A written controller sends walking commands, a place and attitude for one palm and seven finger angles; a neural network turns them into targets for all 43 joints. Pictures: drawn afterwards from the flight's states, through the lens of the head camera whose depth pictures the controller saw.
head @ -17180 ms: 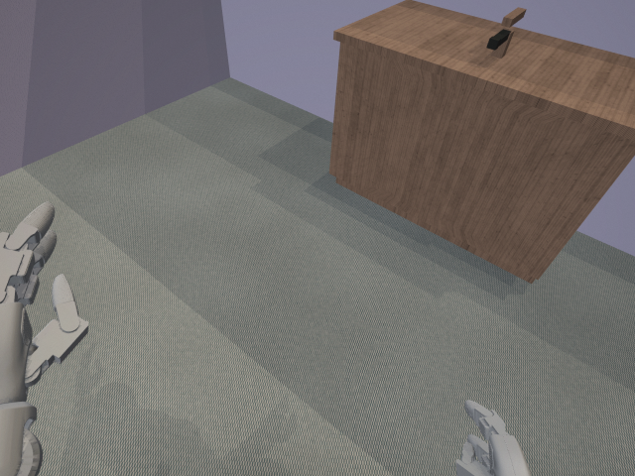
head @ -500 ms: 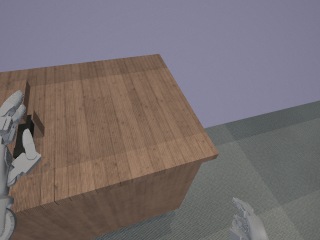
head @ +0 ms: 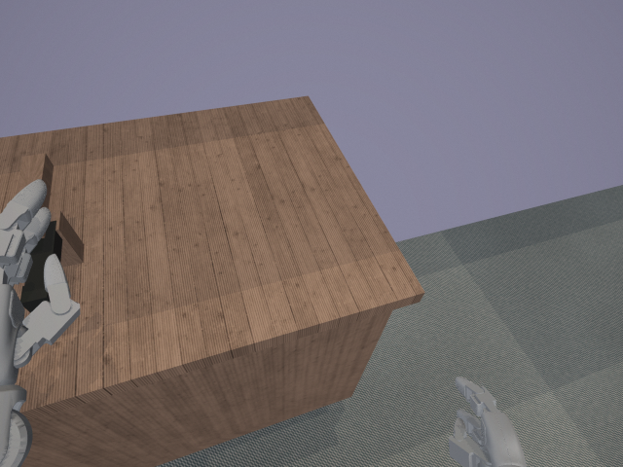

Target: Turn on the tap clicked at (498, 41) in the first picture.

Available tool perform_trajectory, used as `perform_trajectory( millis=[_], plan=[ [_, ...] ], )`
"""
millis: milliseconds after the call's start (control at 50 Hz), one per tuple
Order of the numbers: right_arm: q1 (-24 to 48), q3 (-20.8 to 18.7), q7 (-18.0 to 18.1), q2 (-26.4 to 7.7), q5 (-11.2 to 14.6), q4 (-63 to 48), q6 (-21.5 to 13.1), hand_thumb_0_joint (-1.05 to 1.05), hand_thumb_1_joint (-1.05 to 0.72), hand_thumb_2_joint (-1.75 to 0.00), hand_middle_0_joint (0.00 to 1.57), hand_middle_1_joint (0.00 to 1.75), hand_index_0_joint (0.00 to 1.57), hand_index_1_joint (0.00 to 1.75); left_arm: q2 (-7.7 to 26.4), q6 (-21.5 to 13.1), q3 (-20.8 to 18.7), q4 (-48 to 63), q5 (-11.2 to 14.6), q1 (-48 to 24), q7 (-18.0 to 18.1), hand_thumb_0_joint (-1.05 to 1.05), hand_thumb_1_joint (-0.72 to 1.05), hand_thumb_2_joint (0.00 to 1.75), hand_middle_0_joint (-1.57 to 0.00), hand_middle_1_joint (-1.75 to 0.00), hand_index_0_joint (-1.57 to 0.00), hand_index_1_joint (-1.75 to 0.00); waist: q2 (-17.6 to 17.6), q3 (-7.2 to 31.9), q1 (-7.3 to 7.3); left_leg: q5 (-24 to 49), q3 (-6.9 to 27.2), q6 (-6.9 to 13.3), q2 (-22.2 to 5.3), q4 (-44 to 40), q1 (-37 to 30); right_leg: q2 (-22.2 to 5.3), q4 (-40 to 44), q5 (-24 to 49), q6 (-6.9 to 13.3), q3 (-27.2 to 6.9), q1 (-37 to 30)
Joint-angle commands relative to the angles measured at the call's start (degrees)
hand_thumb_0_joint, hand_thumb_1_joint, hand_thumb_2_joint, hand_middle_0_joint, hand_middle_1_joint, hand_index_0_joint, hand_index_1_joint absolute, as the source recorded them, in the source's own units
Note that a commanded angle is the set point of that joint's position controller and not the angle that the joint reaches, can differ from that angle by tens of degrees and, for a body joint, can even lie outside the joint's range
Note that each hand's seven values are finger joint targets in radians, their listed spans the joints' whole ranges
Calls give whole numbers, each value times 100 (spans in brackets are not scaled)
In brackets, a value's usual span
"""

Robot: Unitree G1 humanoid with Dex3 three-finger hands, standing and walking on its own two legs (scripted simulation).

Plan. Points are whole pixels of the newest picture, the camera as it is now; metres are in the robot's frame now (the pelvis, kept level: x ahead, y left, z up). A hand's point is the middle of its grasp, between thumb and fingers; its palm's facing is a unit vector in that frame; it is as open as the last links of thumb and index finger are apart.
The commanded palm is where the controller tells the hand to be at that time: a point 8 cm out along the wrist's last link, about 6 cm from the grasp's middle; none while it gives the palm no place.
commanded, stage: shuffle to correct the standing spot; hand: left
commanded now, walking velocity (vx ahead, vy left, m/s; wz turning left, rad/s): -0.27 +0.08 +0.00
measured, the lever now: (40, 297) +0.27 +0.36 +0.05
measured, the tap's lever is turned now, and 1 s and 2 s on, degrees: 0 0 0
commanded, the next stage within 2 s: come to a stop and stand still in 0.26 s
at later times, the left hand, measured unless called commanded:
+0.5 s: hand out of the picture +0.15 +0.27 +0.16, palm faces +0.40 -0.80 -0.45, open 7.5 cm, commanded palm +0.09 +0.30 +0.17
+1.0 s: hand (59, 359) +0.17 +0.24 +0.15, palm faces +0.30 -0.88 -0.37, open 7.5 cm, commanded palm +0.12 +0.29 +0.17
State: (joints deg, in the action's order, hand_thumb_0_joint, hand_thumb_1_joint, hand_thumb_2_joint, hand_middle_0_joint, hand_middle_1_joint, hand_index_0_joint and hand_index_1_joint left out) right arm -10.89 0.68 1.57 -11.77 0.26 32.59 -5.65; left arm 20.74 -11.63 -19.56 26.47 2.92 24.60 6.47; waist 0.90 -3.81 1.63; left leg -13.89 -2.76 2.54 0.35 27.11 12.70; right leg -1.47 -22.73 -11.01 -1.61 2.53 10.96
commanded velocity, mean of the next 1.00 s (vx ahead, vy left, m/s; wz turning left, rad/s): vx -0.10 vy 0.01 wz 0.00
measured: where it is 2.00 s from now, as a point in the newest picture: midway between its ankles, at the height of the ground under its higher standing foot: outside the picture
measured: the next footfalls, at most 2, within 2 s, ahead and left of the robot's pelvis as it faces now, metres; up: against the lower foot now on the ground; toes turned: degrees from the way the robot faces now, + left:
right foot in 0.60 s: -0.05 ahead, -0.12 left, +0.00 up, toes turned +0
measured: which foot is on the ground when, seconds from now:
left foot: down 0.00-1.00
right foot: down 0.00-0.44, up 0.46-0.58, down 0.60-1.00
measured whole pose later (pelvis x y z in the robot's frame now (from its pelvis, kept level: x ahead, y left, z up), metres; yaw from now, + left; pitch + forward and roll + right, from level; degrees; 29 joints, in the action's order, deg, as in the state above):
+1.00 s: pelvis -0.04 +0.01 +0.00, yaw -1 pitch +1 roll -1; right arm -13.6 -0.3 0.5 -13.3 0.8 32.2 -9.3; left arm 20.4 -14.5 -18.2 24.7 2.4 26.0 3.8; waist 1.1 -0.4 0.6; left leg -9.9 -4.4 3.6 0.4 27.1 18.7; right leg 1.2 -24.4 -16.4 -0.5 -0.9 9.2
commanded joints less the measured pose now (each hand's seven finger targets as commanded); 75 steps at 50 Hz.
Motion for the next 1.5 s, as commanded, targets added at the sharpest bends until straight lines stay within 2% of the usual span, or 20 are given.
perform_trajectory(
  millis=[0, 100, 300, 360, 420, 500, 560, 680, 700, 720, 740, 760, 800, 840, 940, 1000, 1100, 1200, 1340, 1480],
  plan=[
    [554, -304, 86, -721, 43, -899, -286, 0, -90, -90, 20, 30, 20, 30, 1151, -508, -804, 1507, -24, -373, 120, 0, 90, 90, -20, -30, -20, -30, -514, 1050, 49, 1707, 528, -167, -520, -321, 79, -344, -140, 1839, 284, -443, -626],
    [477, -328, 61, -724, 28, -1020, -248, 0, -90, -90, 20, 30, 20, 30, 1185, -684, -936, 1715, 22, 26, 87, 0, 90, 90, -20, -30, -20, -30, -457, 1152, 43, 1636, 635, -162, -538, -83, 267, -471, -357, 1849, 424, -531, -388],
    [286, -377, 126, -801, -31, -977, -355, 0, -90, -90, 20, 30, 20, 30, 1323, -1056, -1246, 1763, -5, 210, 71, 0, 90, 90, -20, -30, -20, -30, -191, 1002, -87, -728, 904, 10, -466, 57, 1017, -764, -400, 235, 650, -945, 446],
    [202, -368, 130, -830, -30, -996, -445, 0, -90, -90, 20, 30, 20, 30, 1255, -1158, -1259, 1702, -28, 97, 53, 0, 90, 90, -20, -30, -20, -30, -369, 925, -95, -1860, 1222, 172, -687, -399, 1643, -506, -837, -534, 508, -708, 208],
    [315, -315, 152, -820, 12, -908, -507, 0, -90, -90, 20, 30, 20, 30, 1111, -1028, -1177, 1667, -104, -256, 49, 0, 90, 90, -20, -30, -20, -30, -1322, 1021, -47, -2900, 2023, 409, -1500, -1669, 2204, 192, -2266, -913, 128, -127, -507],
    [210, -380, 53, -742, 76, -832, -621, 0, -90, -90, 20, 30, 20, 30, 1001, -832, -950, 1798, -117, -444, 73, 0, 90, 90, -20, -30, -20, -30, -973, 1016, -73, -2161, 1676, 192, -1276, -1238, 742, 176, -1493, -1147, 178, -239, 276],
    [214, -293, -22, -695, 35, -662, -617, 0, -90, -90, 20, 30, 20, 30, 855, -665, -657, 1576, -156, -558, 54, 0, 90, 90, -20, -30, -20, -30, -1209, 786, -88, -2563, 1727, -99, -1056, -1365, 562, 260, -236, -1063, 278, -146, 4],
    [341, -315, -42, -668, 41, -688, -524, 0, -90, -90, 20, 30, 20, 30, 873, -398, -623, 1092, -143, -424, 59, 0, 90, 90, -20, -30, -20, -30, -548, 696, -90, -1563, 1114, -158, -591, -1026, 195, 36, 480, -926, 481, -524, -5],
    [396, -290, -35, -668, 40, -666, -505, 0, -90, -90, 20, 30, 20, 30, 1025, -365, -794, 1101, -130, -275, 92, 0, 90, 90, -20, -30, -20, -30, -646, 778, -88, -1294, 1094, -162, -612, -1016, 12, 8, 503, -762, 466, -544, 16],
    [259, -204, 16, -820, -260, -750, -661, 0, -90, -90, 20, 30, 20, 30, 5432, -975, -3797, 2673, -811, -6157, 53, 0, 90, 90, -20, -30, -20, -30, 832, -171, 187, 107, 510, -56, -466, 3, 1052, -413, 1008, 21, 215, -976, 724],
    [466, 102, 98, -163, 48, -395, -615, 0, -90, -90, 20, 30, 20, 30, 2211, -723, -1719, -488, -302, -3260, -152, 0, 90, 90, -20, -30, -20, -30, 769, 897, -163, 758, 569, -33, -203, 301, -267, -653, 636, -389, 515, -944, 1212],
    [317, -215, 83, -463, -15, -501, -653, 0, -90, -90, 20, 30, 20, 30, 1718, -660, -1519, -790, -84, -1090, -187, 0, 90, 90, -20, -30, -20, -30, 525, 836, 184, 682, 573, -148, -319, 210, -377, -439, 815, -21, 472, -1300, 922],
    [164, -378, -53, -685, 171, -746, -655, 0, -90, -90, 20, 30, 20, 30, 694, -609, -547, -281, 84, -520, -334, 0, 90, 90, -20, -30, -20, -30, -824, 1281, 81, 544, 458, -77, -356, -174, -649, -388, 328, -135, 427, -1060, 433],
    [205, -336, -143, -726, 124, -808, -646, 0, -90, -90, 20, 30, 20, 30, 824, -678, -431, 668, 84, -336, -310, 0, 90, 90, -20, -30, -20, -30, -935, 1233, 66, 103, 657, -20, -494, -470, -478, -231, 277, -412, 277, -869, 390],
    [388, -266, -37, -697, 89, -950, -689, 0, -90, -90, 20, 30, 20, 30, 1220, -681, -706, 1189, -32, -461, -92, 0, 90, 90, -20, -30, -20, -30, -9, 713, 27, -652, 732, -13, -492, -727, -12, -104, 485, -764, 297, -711, 425],
    [472, -250, 88, -714, 55, -901, -644, 0, -90, -90, 20, 30, 20, 30, 1750, -716, -1293, 1443, -50, -985, 19, 0, 90, 90, -20, -30, -20, -30, -93, 782, -12, 21, 716, -29, -452, -564, -196, -108, 390, -358, 321, -670, 363],
    [336, -251, 101, -661, 60, -836, -649, 0, -90, -90, 20, 30, 20, 30, 1356, -690, -1004, 1654, -33, -1060, 30, 0, 90, 90, -20, -30, -20, -30, -956, 1486, -41, 2219, 638, 41, -581, -178, -984, -34, -158, 927, 281, -420, -5],
    [255, -282, -79, -672, 44, -812, -590, 0, -90, -90, 20, 30, 20, 30, 879, -499, -639, 1520, -93, -281, 20, 0, 90, 90, -20, -30, -20, -30, -896, 1729, -60, 3545, 588, 22, -675, 129, -1467, 58, -270, 1159, 232, -271, 176],
    [324, -230, 0, -653, 70, -904, -241, 0, -90, -90, 20, 30, 20, 30, 1059, -314, -929, 1024, 18, -17, -2, 0, 90, 90, -20, -30, -20, -30, -140, 1261, -99, 2092, 576, -49, -556, -102, -394, -64, 114, 1171, 270, -394, -221],
    [457, -194, 98, -649, 63, -910, -283, 0, -90, -90, 20, 30, 20, 30, 1035, -324, -694, 1438, 22, -589, -6, 0, 90, 90, -20, -30, -20, -30, -483, 1300, -95, 1499, 543, 36, -498, -272, -611, -77, 229, 958, 237, -457, -163]
  ],
)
